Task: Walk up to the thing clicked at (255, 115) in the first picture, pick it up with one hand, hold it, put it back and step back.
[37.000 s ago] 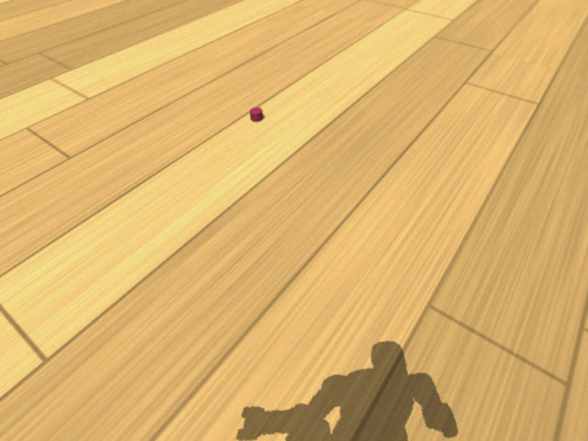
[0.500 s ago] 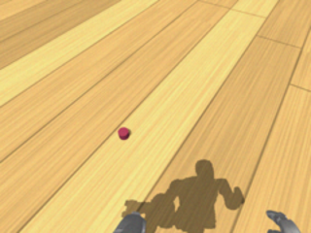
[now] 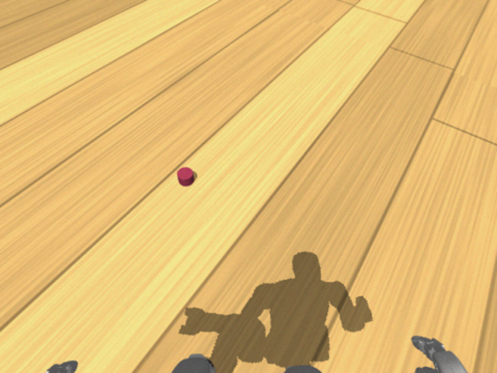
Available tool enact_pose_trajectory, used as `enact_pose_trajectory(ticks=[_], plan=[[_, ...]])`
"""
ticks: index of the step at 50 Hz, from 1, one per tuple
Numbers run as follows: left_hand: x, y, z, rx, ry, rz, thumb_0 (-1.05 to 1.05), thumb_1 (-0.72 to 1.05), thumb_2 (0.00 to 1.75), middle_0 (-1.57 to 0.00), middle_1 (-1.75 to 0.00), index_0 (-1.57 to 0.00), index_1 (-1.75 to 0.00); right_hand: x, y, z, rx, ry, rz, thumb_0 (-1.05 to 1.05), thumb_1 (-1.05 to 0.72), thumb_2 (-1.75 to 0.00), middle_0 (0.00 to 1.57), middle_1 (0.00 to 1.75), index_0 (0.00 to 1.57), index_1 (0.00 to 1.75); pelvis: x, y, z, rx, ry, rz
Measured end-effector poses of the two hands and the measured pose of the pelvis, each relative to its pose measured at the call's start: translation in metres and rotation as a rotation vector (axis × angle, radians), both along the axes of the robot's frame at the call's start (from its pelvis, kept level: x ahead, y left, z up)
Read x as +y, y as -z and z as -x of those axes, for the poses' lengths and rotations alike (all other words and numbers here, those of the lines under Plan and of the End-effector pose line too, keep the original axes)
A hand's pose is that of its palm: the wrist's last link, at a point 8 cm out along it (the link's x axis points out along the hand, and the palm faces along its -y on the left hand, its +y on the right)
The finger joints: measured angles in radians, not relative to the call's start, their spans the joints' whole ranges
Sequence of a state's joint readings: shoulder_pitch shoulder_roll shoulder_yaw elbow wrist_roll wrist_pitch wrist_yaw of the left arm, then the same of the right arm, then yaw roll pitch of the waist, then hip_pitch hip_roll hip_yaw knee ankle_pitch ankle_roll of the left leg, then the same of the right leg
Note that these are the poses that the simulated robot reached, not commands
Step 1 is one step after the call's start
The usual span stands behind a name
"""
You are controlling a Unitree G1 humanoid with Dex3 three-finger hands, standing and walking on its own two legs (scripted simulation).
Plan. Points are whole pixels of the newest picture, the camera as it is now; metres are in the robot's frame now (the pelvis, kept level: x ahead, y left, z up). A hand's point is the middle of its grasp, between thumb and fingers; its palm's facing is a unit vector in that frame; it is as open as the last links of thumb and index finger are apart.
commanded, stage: step back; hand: left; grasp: from above
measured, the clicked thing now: (185, 176) +1.01 +0.28 -0.73
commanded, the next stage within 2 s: stand in 1.20 s
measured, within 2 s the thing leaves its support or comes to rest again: neither
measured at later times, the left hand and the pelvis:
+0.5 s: hand out of the picture -0.06 +0.27 -0.14, palm faces +0.09 -0.91 -0.41, open 7.4 cm; pelvis -0.08 -0.02 +0.01, yaw +5 degrees
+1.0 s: hand out of the picture +0.01 +0.25 -0.15, palm faces +0.13 -0.92 -0.38, open 7.4 cm; pelvis -0.04 -0.03 +0.00, yaw +6 degrees
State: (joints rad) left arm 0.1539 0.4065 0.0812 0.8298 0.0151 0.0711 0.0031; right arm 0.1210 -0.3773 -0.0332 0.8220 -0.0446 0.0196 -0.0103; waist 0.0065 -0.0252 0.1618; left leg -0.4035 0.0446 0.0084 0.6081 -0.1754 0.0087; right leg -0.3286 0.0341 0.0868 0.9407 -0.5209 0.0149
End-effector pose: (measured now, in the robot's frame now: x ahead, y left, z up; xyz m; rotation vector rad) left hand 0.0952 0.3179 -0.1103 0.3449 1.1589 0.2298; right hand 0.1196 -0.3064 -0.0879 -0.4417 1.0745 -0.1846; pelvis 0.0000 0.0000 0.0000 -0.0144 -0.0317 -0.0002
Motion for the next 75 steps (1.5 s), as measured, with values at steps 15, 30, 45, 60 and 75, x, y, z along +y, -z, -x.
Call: enact_pose_trajectory(ticks=[15, 30, 45, 60, 75], plan=[[-0.027, -0.027, 0.150, 0.056, -0.101, -0.061, 0.00, 0.90, 0.89, -0.21, -0.30, -0.21, -0.30, -0.044, 0.025, 0.118, 0.141, 0.020, -0.049, 0.01, -0.90, -0.90, 0.21, 0.30, 0.20, 0.30, -0.032, -0.006, 0.073, -0.003, -0.049, -0.035], [-0.025, -0.016, 0.140, 0.025, -0.089, -0.013, 0.00, 0.90, 0.89, -0.20, -0.30, -0.21, -0.30, -0.028, 0.016, 0.130, 0.103, 0.016, -0.087, 0.01, -0.90, -0.90, 0.21, 0.30, 0.21, 0.30, -0.035, -0.008, 0.077, -0.011, -0.078, -0.031], [-0.043, -0.015, 0.113, -0.018, -0.131, -0.009, 0.00, 0.90, 0.89, -0.21, -0.30, -0.21, -0.30, -0.038, 0.024, 0.070, 0.133, -0.037, -0.059, 0.01, -0.90, -0.90, 0.20, 0.30, 0.20, 0.30, -0.039, -0.006, 0.046, -0.013, -0.119, -0.019], [-0.024, -0.005, 0.081, 0.022, -0.115, 0.022, 0.00, 0.90, 0.89, -0.20, -0.30, -0.21, -0.30, 0.014, 0.015, 0.015, 0.057, -0.044, -0.115, 0.01, -0.90, -0.90, 0.21, 0.30, 0.20, 0.30, -0.020, -0.011, 0.031, -0.006, -0.087, -0.004], [-0.030, -0.015, 0.066, 0.035, -0.081, 0.052, 0.00, 0.90, 0.89, -0.20, -0.30, -0.21, -0.30, 0.009, 0.003, 0.023, 0.075, -0.010, -0.111, 0.01, -0.90, -0.90, 0.21, 0.30, 0.20, 0.30, -0.014, -0.024, 0.025, -0.011, -0.084, -0.013]])
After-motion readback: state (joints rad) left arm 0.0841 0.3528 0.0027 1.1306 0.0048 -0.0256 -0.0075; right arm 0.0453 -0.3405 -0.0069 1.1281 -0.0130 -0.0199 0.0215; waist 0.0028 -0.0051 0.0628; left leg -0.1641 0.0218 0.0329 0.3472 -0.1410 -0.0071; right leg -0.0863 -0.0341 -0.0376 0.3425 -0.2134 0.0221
